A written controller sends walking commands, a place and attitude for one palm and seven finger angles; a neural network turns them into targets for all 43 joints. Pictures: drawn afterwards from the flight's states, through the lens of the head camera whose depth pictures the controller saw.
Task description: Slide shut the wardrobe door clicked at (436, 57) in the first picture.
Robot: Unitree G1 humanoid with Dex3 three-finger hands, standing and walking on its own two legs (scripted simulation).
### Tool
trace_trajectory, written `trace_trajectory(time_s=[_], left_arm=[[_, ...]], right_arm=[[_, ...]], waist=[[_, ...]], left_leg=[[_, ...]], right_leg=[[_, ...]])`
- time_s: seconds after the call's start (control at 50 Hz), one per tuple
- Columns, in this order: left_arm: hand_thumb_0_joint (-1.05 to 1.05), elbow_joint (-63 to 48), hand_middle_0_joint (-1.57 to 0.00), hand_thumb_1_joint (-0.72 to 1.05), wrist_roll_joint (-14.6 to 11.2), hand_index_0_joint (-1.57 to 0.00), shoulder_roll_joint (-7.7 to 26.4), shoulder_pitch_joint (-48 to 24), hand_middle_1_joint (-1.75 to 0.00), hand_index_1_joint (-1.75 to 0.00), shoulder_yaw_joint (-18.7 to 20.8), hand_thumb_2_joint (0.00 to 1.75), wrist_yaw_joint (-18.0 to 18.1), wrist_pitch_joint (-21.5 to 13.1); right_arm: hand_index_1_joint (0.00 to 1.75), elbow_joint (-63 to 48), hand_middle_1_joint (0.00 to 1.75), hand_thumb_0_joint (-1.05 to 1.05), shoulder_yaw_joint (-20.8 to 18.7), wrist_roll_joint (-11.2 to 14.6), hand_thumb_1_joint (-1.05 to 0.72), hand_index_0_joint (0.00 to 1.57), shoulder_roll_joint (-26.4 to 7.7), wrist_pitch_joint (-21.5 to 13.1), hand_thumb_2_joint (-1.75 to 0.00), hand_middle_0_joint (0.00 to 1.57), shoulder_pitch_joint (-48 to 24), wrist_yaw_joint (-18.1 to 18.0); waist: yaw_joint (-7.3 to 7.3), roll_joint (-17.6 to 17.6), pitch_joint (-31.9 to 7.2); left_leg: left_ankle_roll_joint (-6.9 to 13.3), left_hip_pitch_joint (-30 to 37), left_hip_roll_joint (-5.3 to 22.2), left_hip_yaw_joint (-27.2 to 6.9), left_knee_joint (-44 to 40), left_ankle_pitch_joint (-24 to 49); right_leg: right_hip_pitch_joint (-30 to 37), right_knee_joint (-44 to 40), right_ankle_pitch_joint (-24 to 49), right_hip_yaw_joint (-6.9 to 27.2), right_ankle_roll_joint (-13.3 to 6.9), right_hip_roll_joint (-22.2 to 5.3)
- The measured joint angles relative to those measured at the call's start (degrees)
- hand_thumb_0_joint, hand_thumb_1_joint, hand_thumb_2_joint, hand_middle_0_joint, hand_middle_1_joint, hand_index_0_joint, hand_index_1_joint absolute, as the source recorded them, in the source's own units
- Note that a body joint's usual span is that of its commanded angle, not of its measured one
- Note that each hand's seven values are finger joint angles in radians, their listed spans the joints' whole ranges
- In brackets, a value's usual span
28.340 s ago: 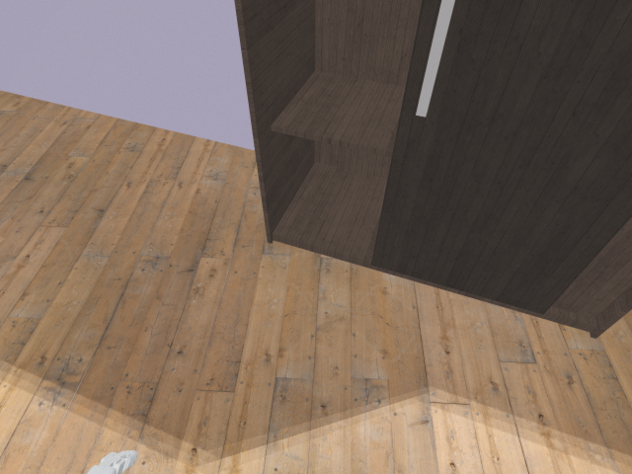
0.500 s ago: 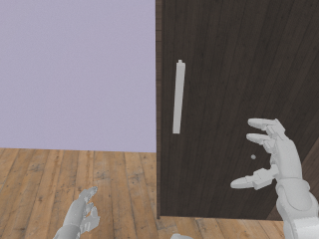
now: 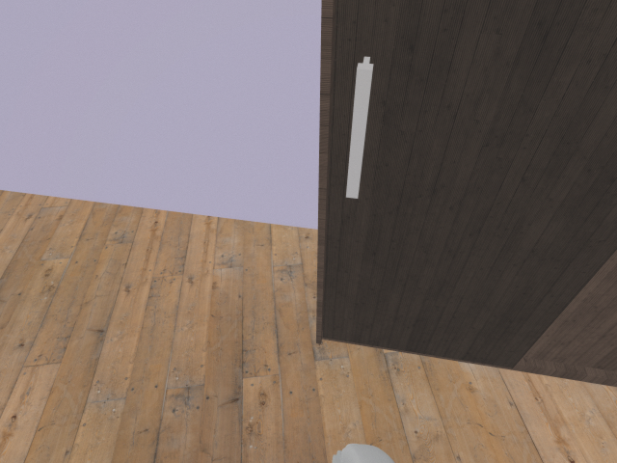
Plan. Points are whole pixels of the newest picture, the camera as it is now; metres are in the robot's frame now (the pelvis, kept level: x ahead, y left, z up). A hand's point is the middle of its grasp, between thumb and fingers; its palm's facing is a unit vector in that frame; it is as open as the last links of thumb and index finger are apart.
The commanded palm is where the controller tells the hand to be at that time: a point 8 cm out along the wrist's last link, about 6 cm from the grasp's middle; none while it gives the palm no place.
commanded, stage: relax the arm and regain balance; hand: right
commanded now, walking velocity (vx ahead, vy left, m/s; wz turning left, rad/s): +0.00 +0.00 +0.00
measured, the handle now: (358, 132) +0.64 -0.04 +0.12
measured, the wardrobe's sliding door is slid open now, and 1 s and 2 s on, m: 0.00 0.00 0.00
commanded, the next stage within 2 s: step back with the hand held close in 1.04 s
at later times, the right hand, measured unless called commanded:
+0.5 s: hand out of the picture -0.06 -0.33 -0.16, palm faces +0.03 +0.94 -0.33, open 16.5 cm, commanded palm none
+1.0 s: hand out of the picture -0.10 -0.39 -0.15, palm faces -0.03 +0.95 -0.32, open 16.4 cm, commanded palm none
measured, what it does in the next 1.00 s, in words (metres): steps to the right: right foot, then left foot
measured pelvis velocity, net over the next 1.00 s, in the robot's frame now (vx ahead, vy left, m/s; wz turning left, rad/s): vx -0.11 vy -0.15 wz -0.01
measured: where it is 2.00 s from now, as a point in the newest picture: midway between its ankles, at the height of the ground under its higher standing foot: outside the picture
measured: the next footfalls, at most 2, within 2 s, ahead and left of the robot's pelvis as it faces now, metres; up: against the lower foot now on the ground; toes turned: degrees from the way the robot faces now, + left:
right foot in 0.12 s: +0.03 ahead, -0.15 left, +0.00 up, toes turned +3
left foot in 0.30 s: -0.05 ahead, +0.01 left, +0.00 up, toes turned -4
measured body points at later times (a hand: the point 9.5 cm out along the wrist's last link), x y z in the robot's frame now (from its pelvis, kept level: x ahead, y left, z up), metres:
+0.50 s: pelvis -0.09 -0.09 +0.00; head -0.10 -0.09 +0.45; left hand -0.04 +0.17 -0.14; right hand -0.07 -0.38 -0.14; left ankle -0.06 +0.06 -0.72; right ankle -0.09 -0.20 -0.72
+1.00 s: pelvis -0.11 -0.15 +0.02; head -0.09 -0.15 +0.47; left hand -0.08 +0.10 -0.14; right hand -0.09 -0.43 -0.13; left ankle -0.09 +0.01 -0.72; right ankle -0.08 -0.20 -0.72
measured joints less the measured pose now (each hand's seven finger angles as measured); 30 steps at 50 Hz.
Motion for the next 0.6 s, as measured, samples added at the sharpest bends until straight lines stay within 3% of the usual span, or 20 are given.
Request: trace_trajectory(time_s=[0.06,0.1,0.12,0.16,0.18,0.24,0.32,0.38,0.44,0.5,0.56,0.6], left_arm=[[0.01,-0.4,-0.2,0.91,-0.2,-0.2,-1.3,-0.4,-0.3,-0.3,-0.4,0.89,-0.1,-1.2],[0.0,-0.6,-0.2,0.91,-0.3,-0.2,-2.0,-0.9,-0.3,-0.3,-0.9,0.89,-0.1,-2.4],[0.0,-0.4,-0.2,0.91,-0.2,-0.2,-2.2,-1.3,-0.3,-0.3,-1.2,0.89,-0.1,-3.1],[0.0,0.8,-0.2,0.91,0.4,-0.2,-4.2,-3.7,-0.3,-0.3,-1.9,0.89,0.2,-3.2],[0.0,1.0,-0.2,0.91,0.5,-0.2,-5.1,-4.5,-0.3,-0.3,-2.4,0.89,0.3,-3.2],[0.0,1.4,-0.2,0.91,0.4,-0.2,-6.1,-5.2,-0.3,-0.3,-3.6,0.89,0.1,-2.9],[0.0,1.8,-0.2,0.91,0.0,-0.2,-5.0,-7.4,-0.3,-0.3,-3.6,0.89,-0.4,-2.1],[0.0,1.5,-0.2,0.91,-0.2,-0.2,-3.3,-9.0,-0.3,-0.3,-2.1,0.89,-0.7,-1.6],[0.0,1.6,-0.2,0.91,-0.4,-0.2,-2.6,-9.4,-0.3,-0.3,-1.4,0.89,-1.3,-1.7],[0.0,1.3,-0.2,0.91,-0.5,-0.2,-2.2,-9.0,-0.3,-0.3,-1.6,0.89,-1.3,-2.8],[0.0,2.4,-0.2,0.91,0.2,-0.2,-2.6,-9.1,-0.3,-0.3,-2.0,0.89,-0.6,-3.6],[0.0,3.0,-0.2,0.91,0.4,-0.2,-2.5,-8.6,-0.3,-0.3,-2.5,0.89,-0.3,-3.7]], right_arm=[[0.3,0.1,0.3,0.01,0.2,-0.1,0.5,0.15,0.9,-1.1,-0.3,0.15,-2.3,-0.3],[0.3,-0.8,0.3,0.01,0.5,0.3,0.49,0.15,1.4,-1.7,-0.3,0.15,-5.0,-0.1],[0.3,-1.2,0.3,0.0,0.7,0.6,0.49,0.15,1.7,-1.9,-0.3,0.16,-6.7,0.0],[0.3,-0.6,0.3,-0.03,2.1,-1.3,0.51,0.15,0.3,-1.9,-0.29,0.16,-9.6,0.1],[0.3,-0.3,0.3,-0.05,2.0,-1.0,0.52,0.15,-0.4,-1.7,-0.29,0.16,-10.0,0.1],[0.3,0.2,0.3,-0.08,1.2,0.8,0.52,0.15,-0.9,-1.1,-0.29,0.16,-11.5,0.6],[0.3,-1.1,0.3,-0.06,1.1,1.1,0.51,0.15,-0.2,-3.6,-0.29,0.16,-11.2,1.0],[0.3,-1.0,0.3,-0.04,1.8,0.6,0.5,0.15,1.8,-3.8,-0.3,0.15,-11.1,0.5],[0.3,-0.7,0.3,-0.03,1.3,0.1,0.51,0.15,1.9,-3.4,-0.29,0.16,-10.6,0.2],[0.3,-0.8,0.3,-0.03,0.8,0.2,0.53,0.15,0.8,-3.2,-0.29,0.16,-10.7,0.2],[0.3,0.2,0.3,-0.04,0.4,1.0,0.55,0.15,-0.9,-2.8,-0.28,0.16,-12.1,0.5],[0.3,0.8,0.3,-0.04,0.5,1.2,0.54,0.15,-1.1,-2.5,-0.28,0.16,-12.9,0.8]], waist=[[-0.41,1.3,-0.8],[-0.49,2.2,-0.8],[-0.38,2.6,-0.5],[-0.95,5.7,1.4],[-1.18,6.3,1.6],[-1.3,4.3,0.4],[-2.73,0.7,-0.7],[-1.48,-2.6,0.0],[-1.41,-1.8,-0.6],[-1.15,0.5,-0.6],[-1.51,4.1,1.3],[-1.83,4.2,1.7]], left_leg=[[-1.0,-2.1,1.9,-1.1,0.8,0.9],[-2.0,-4.8,3.5,-1.6,3.7,0.3],[-2.1,-6.8,4.5,-1.8,6.6,-0.9],[-1.6,-9.3,5.3,-5.2,12.5,-6.8],[-1.3,-10.3,4.7,-5.8,15.0,-9.0],[-0.5,-10.6,2.3,-4.9,19.0,-8.9],[0.6,-4.0,1.1,-4.7,4.5,-3.6],[-0.4,-3.1,1.0,-2.8,2.3,0.7],[-1.0,-2.7,1.7,-3.0,0.0,2.3],[-2.2,-4.4,2.6,-3.7,0.7,2.7],[-1.6,-6.3,4.1,-5.8,5.1,-3.3],[-1.2,-7.0,3.6,-5.4,7.2,-6.3]], right_leg=[[6.9,-9.0,-3.0,1.0,-0.5,-2.6],[13.6,-23.5,-0.6,1.5,-0.9,-4.6],[15.9,-29.5,0.2,1.6,0.1,-4.6],[16.1,-30.2,1.9,-0.7,0.5,-1.8],[16.3,-30.7,2.8,-1.8,0.1,-1.3],[15.9,-33.1,5.6,-2.2,-1.1,-0.8],[13.7,-32.7,6.3,-2.2,-1.5,-0.4],[11.0,-23.1,0.5,-0.3,-0.7,0.0],[11.6,-18.3,-1.7,-0.1,-1.0,-1.0],[17.9,-31.5,0.5,0.6,-1.2,-3.6],[19.3,-35.6,4.2,-1.1,-1.0,-1.3],[19.8,-37.8,5.7,-1.6,-1.8,-0.9]])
